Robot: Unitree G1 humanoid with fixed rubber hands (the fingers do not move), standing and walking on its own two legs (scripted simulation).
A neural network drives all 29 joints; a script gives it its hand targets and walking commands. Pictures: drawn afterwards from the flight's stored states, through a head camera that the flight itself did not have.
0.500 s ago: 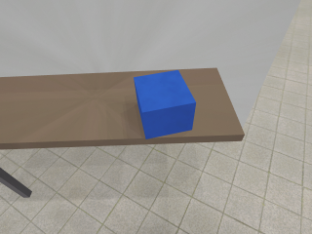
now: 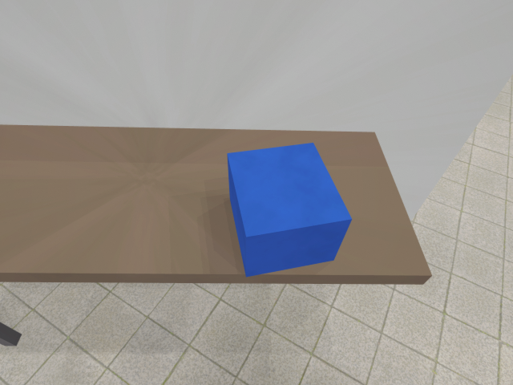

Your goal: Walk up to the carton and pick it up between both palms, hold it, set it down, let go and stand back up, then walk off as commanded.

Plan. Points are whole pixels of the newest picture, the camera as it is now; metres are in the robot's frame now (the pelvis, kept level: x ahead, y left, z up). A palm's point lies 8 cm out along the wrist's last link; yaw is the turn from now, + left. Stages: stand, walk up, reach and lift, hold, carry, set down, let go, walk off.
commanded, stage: walk up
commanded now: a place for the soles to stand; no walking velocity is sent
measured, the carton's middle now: (280, 207) +0.48 -0.02 -0.04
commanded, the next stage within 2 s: none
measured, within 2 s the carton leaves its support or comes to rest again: neither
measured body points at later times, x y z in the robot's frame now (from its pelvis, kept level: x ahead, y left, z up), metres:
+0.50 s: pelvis +0.06 -0.04 +0.00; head +0.08 -0.07 +0.45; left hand +0.14 +0.28 -0.09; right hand +0.12 -0.36 -0.13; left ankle +0.01 +0.11 -0.70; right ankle +0.14 -0.12 -0.73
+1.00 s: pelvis +0.07 -0.02 +0.00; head +0.09 -0.01 +0.45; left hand +0.14 +0.30 -0.12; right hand +0.17 -0.33 -0.11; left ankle +0.03 +0.10 -0.73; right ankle +0.11 -0.15 -0.73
